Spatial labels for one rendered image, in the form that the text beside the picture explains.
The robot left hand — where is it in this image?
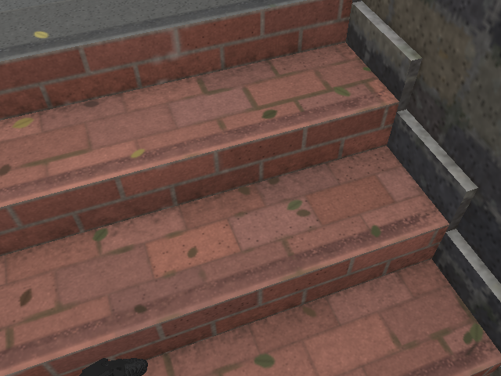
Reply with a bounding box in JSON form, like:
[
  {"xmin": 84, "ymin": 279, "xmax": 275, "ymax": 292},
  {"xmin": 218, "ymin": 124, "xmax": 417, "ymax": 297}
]
[{"xmin": 79, "ymin": 358, "xmax": 148, "ymax": 376}]

